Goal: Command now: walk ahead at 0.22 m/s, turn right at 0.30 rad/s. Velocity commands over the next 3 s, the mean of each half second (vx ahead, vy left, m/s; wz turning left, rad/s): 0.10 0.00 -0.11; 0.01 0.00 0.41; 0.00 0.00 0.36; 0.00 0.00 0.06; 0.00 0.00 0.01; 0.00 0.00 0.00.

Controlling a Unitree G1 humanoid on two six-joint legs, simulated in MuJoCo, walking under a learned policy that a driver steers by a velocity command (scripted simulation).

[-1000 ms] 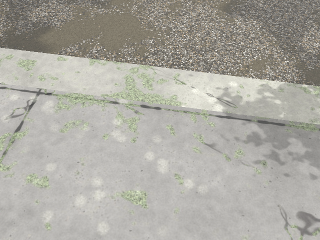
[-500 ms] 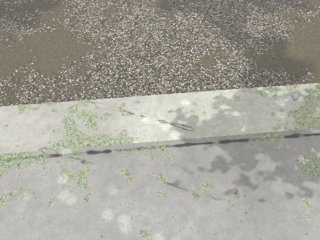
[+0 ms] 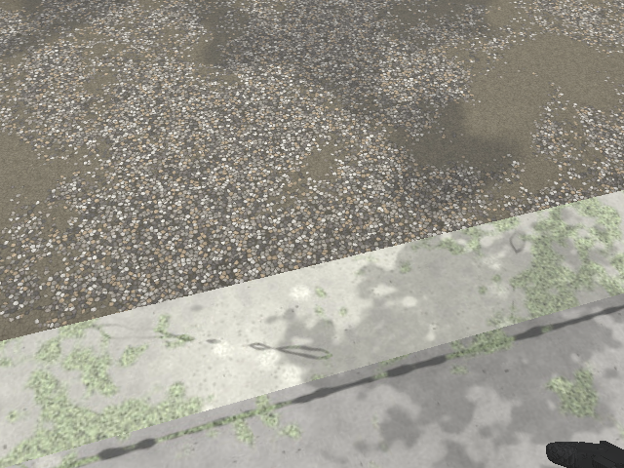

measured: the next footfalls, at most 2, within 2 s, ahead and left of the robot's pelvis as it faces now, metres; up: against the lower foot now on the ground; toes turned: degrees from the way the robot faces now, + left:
right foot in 0.26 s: +0.13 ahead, -0.14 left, +0.00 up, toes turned +0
right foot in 1.34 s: +0.20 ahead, -0.10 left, +0.00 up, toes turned +28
